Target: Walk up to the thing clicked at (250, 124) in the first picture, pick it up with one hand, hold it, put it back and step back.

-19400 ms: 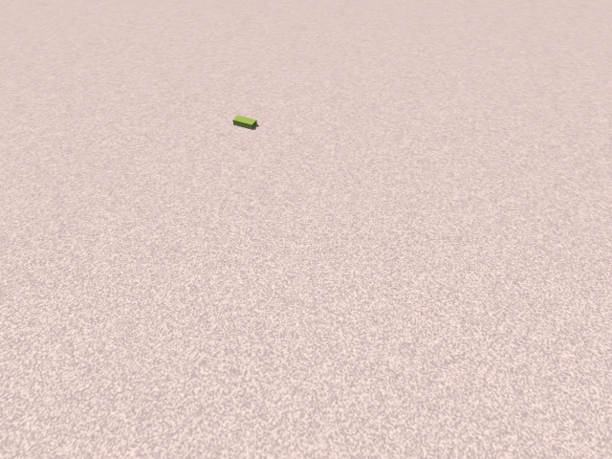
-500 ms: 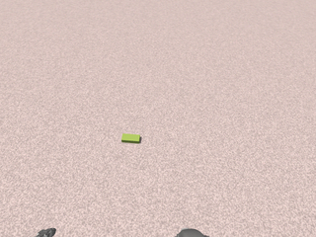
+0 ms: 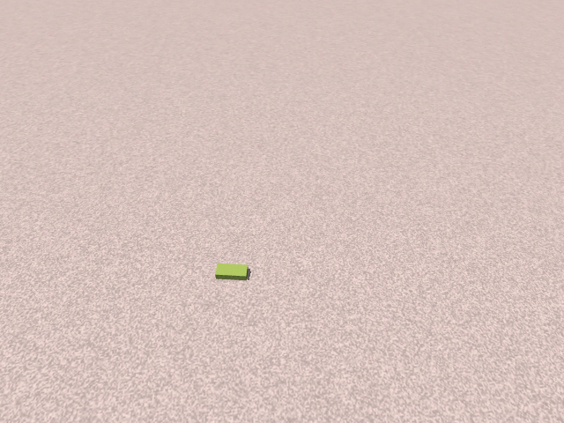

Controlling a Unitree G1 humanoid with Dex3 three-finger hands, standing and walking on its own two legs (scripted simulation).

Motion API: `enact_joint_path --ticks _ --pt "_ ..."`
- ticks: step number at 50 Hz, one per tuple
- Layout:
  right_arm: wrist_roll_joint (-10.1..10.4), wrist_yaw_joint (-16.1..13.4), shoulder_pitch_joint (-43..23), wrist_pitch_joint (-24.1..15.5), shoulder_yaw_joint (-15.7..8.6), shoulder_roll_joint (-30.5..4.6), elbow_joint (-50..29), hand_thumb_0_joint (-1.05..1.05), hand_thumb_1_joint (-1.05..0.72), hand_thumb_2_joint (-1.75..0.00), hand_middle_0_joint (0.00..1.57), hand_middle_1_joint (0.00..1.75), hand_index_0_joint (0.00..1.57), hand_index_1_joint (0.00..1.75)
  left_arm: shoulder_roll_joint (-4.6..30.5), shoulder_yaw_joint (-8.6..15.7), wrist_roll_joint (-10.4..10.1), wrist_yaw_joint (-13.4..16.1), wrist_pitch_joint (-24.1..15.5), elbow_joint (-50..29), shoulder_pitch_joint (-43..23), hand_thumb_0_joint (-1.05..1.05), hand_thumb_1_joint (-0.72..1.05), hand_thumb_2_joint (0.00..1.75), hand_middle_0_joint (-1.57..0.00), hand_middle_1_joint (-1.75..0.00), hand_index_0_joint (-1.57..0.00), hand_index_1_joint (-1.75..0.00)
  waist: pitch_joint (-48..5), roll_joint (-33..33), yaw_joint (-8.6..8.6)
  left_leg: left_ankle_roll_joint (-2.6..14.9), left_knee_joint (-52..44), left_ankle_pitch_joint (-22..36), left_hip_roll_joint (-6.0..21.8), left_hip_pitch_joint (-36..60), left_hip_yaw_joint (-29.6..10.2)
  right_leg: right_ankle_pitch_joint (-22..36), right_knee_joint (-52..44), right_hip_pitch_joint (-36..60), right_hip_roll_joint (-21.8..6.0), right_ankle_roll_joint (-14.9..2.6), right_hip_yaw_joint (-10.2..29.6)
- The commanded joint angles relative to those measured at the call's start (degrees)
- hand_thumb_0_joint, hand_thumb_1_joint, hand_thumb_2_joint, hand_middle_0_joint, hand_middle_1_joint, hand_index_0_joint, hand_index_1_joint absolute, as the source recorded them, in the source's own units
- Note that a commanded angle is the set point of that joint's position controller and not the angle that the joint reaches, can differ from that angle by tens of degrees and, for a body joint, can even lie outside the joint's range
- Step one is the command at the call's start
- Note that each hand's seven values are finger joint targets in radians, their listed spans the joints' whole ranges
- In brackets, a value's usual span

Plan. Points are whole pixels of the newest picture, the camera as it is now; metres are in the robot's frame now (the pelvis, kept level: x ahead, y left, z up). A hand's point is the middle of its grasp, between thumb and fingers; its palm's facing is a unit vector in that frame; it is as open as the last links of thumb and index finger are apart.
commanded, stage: walk up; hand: left
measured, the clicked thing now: (231, 271) +0.85 +0.23 -0.76
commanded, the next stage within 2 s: stand in 0.32 s
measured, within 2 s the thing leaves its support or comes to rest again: neither
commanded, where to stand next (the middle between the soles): +0.46 +0.00 m, yaw -1 degrees
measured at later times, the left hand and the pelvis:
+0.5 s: hand out of the picture +0.10 +0.25 -0.15, palm faces -0.01 -0.94 -0.33, open 7.4 cm; pelvis +0.01 +0.00 +0.01, yaw +0 degrees
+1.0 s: hand out of the picture +0.07 +0.25 -0.15, palm faces -0.02 -0.94 -0.34, open 7.4 cm; pelvis +0.00 -0.01 +0.01, yaw +0 degrees
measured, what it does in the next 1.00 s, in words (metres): stands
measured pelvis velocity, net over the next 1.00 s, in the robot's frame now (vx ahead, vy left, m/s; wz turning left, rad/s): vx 0.00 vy -0.01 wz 0.01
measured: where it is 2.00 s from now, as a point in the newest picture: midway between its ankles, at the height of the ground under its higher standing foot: outside the picture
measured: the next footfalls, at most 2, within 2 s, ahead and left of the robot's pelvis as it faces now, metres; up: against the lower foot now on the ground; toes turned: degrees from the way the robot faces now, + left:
left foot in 1.56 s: +0.13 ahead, +0.14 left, +0.00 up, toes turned +3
right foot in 2.00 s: +0.33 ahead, -0.11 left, +0.00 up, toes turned -4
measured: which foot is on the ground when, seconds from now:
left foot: down 0.00-1.00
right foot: down 0.00-1.00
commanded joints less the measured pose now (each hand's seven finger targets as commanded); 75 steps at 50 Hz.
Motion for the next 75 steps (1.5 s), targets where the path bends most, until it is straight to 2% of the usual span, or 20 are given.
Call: enact_joint_path --ticks 1,3,12,15,19,27,33,46,56,60,65,66,67,68,69,70,71,72,73,75 --pt "0.58 -1.36 -3.99 -2.46 -2.7 -12.76 -3.73 0.0 -0.9 -0.9 0.2 0.3 0.2 0.3 12.41 2.56 -0.3 1.21 -1.76 -3.73 -3.96 0.0 0.9 0.9 -0.2 -0.3 -0.2 -0.3 -4.77 2.35 0.15 2.04 -5.12 13.99 5.64 1.59 -5.2 15.04 -3.86 3.38 -5.62 -3.33 4.6" --pt "0.78 -1.53 -4.4 -2.33 -2.89 -12.69 -3.44 0.0 -0.9 -0.9 0.2 0.3 0.2 0.3 12.13 2.38 -0.44 1.35 -1.54 -3.27 -4.29 0.0 0.9 0.9 -0.2 -0.3 -0.2 -0.3 -4.76 2.78 0.19 2.29 -4.86 16.07 6.02 2.43 -5.09 15.27 -3.68 3.35 -5.57 -3.11 3.98" --pt "0.46 -1.6 -6.59 -1.69 -2.96 -11.87 -2.14 0.0 -0.9 -0.9 0.2 0.3 0.2 0.3 12.0 1.94 -0.2 1.48 -1.08 -2.1 -7.21 0.0 0.9 0.9 -0.2 -0.3 -0.2 -0.3 -3.2 1.06 -0.16 2.03 -6.57 10.79 5.54 1.29 -4.41 13.13 -4.93 3.28 -5.88 -3.06 4.42" --pt "0.52 -1.57 -6.94 -1.72 -2.97 -11.91 -1.65 0.0 -0.9 -0.9 0.2 0.3 0.2 0.3 11.97 1.96 -0.23 1.52 -1.07 -1.57 -7.19 0.0 0.9 0.9 -0.2 -0.3 -0.2 -0.3 -4.09 1.08 -0.09 2.07 -6.92 13.19 5.99 2.8 -4.52 14.38 -4.93 3.86 -5.85 -2.86 4.1" --pt "1.5 -1.58 -7.49 -1.5 -2.25 -12.68 -0.29 0.0 -0.9 -0.9 0.2 0.3 0.2 0.3 11.45 0.88 -0.51 1.79 -1.16 0.07 -7.29 0.0 0.9 0.9 -0.2 -0.3 -0.2 -0.3 -5.96 1.68 -0.86 1.83 -7.38 24.44 7.18 8.12 -5.14 22.31 -7.0 4.19 -6.89 -1.28 4.05" --pt "1.46 -1.41 -8.77 -1.05 -1.54 -12.71 1.36 0.0 -0.9 -0.9 0.2 0.3 0.2 0.3 11.73 0.44 -0.5 1.83 -1.16 1.66 -8.13 0.0 0.9 0.9 -0.2 -0.3 -0.2 -0.3 -5.37 1.02 -1.03 1.22 -9.94 17.68 6.8 7.91 -4.74 16.97 -9.82 4.2 -7.17 -1.18 4.15" --pt "1.27 -1.25 -8.25 -0.98 -1.4 -13.38 2.73 0.0 -0.9 -0.9 0.2 0.3 0.2 0.3 11.7 0.22 -0.28 1.59 -0.86 2.54 -7.45 0.0 0.9 0.9 -0.2 -0.3 -0.2 -0.3 -2.32 2.08 -1.02 1.05 -13.35 6.18 6.75 4.58 -5.74 7.67 -10.96 2.01 -6.74 -1.48 4.29" --pt "1.4 -1.24 -6.65 -1.12 -1.0 -13.28 3.66 0.0 -0.9 -0.9 0.2 0.3 0.2 0.3 12.03 0.0 -0.56 1.67 -1.21 2.8 -5.84 0.0 0.9 0.9 -0.2 -0.3 -0.2 -0.3 -5.19 0.46 -0.91 1.15 -11.24 14.98 6.87 6.36 -5.31 13.82 -10.34 3.71 -7.43 -1.5 4.15" --pt "1.43 -1.15 -6.32 -0.8 -0.72 -13.32 3.91 0.0 -0.9 -0.9 0.2 0.3 0.2 0.3 12.08 -0.15 -0.45 1.63 -0.89 2.91 -5.17 0.0 0.9 0.9 -0.2 -0.3 -0.2 -0.3 -2.03 0.69 -0.98 0.98 -12.38 7.61 6.36 5.49 -5.82 7.36 -11.88 0.04 -7.07 -1.58 4.45" --pt "1.36 -1.22 -6.16 -1.01 -0.56 -13.55 3.69 0.0 -0.9 -0.9 0.2 0.3 0.2 0.3 12.11 -0.04 -0.55 1.62 -1.05 2.51 -5.57 0.0 0.9 0.9 -0.2 -0.3 -0.2 -0.3 -3.61 1.27 -0.88 1.19 -11.59 13.06 6.89 5.58 -5.79 11.92 -10.86 2.46 -7.46 -1.66 4.44" --pt "1.41 -1.31 -6.35 -1.07 -0.52 -13.59 3.57 0.0 -0.9 -0.9 0.2 0.3 0.2 0.3 12.17 -0.09 -0.52 1.57 -0.95 2.55 -4.97 0.0 0.9 0.9 -0.2 -0.3 -0.2 -0.3 -3.3 0.76 -0.65 1.01 -11.66 12.76 6.82 6.41 -5.68 11.27 -11.09 1.73 -7.38 -1.66 4.34" --pt "0.39 -0.22 -2.89 -1.68 -3.39 -16.9 0.06 0.0 -0.9 -0.9 0.2 0.3 0.2 0.3 15.99 2.8 0.35 0.35 -1.44 -0.42 -0.78 0.0 0.9 0.9 -0.2 -0.3 -0.2 -0.3 -8.9 -0.46 -0.45 4.81 -6.29 -12.8 3.86 7.34 -4.37 -11.75 -7.66 4.12 -4.06 -4.27 3.94" --pt "-0.2 0.25 -2.53 -1.67 -3.79 -16.93 0.04 0.0 -0.9 -0.9 0.2 0.3 0.2 0.3 16.28 3.27 0.88 -0.02 -1.44 0.2 0.69 0.0 0.9 0.9 -0.2 -0.3 -0.2 -0.3 -5.25 -0.23 0.31 5.35 -4.95 -22.31 3.87 1.24 -5.2 -21.91 -7.56 1.96 -5.69 -5.83 7.32" --pt "-0.44 0.57 -4.52 -1.5 -3.9 -16.61 -1.31 0.0 -0.9 -0.9 0.2 0.3 0.2 0.3 16.59 3.86 1.03 -0.29 -1.47 -0.4 1.36 0.0 0.9 0.9 -0.2 -0.3 -0.2 -0.3 0.17 -0.5 1.42 5.24 -3.23 -24.69 3.21 -6.51 -5.43 -26.93 -8.45 0.59 -7.26 -6.98 10.9" --pt "-0.6 0.86 -7.01 -1.45 -3.84 -15.15 -3.08 0.0 -0.9 -0.9 0.2 0.3 0.2 0.3 17.14 4.42 1.04 -0.27 -1.56 -0.84 2.53 0.0 0.9 0.9 -0.2 -0.3 -0.2 -0.3 4.82 -3.42 2.71 4.36 0.96 -20.81 1.89 -14.91 -3.1 -28.86 -11.68 2.82 -9.76 -8.65 14.96" --pt "-0.71 1.08 -8.69 -1.54 -3.8 -13.51 -4.35 0.0 -0.9 -0.9 0.2 0.3 0.2 0.3 18.22 5.02 1.19 -0.14 -1.94 -1.11 4.88 0.0 0.9 0.9 -0.2 -0.3 -0.2 -0.3 7.38 -8.52 4.24 2.51 9.49 -12.85 -0.05 -21.83 1.9 -27.76 -17.62 7.56 -15.09 -11.54 21.79" --pt "-1.05 0.95 -9.15 -1.8 -3.99 -13.69 -5.15 0.0 -0.9 -0.9 0.2 0.3 0.2 0.3 19.22 5.54 1.53 -0.09 -2.47 -2.16 5.34 0.0 0.9 0.9 -0.2 -0.3 -0.2 -0.3 9.2 -8.09 4.56 1.67 14.12 -10.74 3.11 -25.88 0.05 -17.94 -18.5 9.44 -19.47 -14.59 25.5" --pt "-0.92 0.99 -8.4 -2.1 -4.41 -14.55 -5.52 0.0 -0.9 -0.9 0.2 0.3 0.2 0.3 18.72 5.49 1.16 -0.09 -2.72 -2.92 5.8 0.0 0.9 0.9 -0.2 -0.3 -0.2 -0.3 8.47 -4.89 4.15 1.5 15.9 -10.86 3.77 -25.3 -1.18 -12.85 -18.11 9.38 -19.26 -15.28 24.86" --pt "-0.69 1.33 -6.8 -2.26 -4.54 -14.41 -5.67 0.0 -0.9 -0.9 0.2 0.3 0.2 0.3 18.05 5.41 1.08 -0.16 -2.8 -3.89 4.72 0.0 0.9 0.9 -0.2 -0.3 -0.2 -0.3 5.98 -4.0 3.04 1.39 15.15 -11.5 4.16 -22.89 -1.08 -12.97 -18.02 9.49 -17.31 -14.48 21.57" --pt "-0.29 1.92 -2.19 -2.89 -4.91 -14.07 -6.2 0.0 -0.9 -0.9 0.2 0.3 0.2 0.3 18.88 5.44 1.44 -0.46 -2.71 -6.86 0.04 0.0 0.9 0.9 -0.2 -0.3 -0.2 -0.3 4.35 -9.35 0.09 1.95 8.18 -10.39 6.09 -12.43 -1.33 -7.57 -15.04 3.08 -16.28 -13.03 15.86"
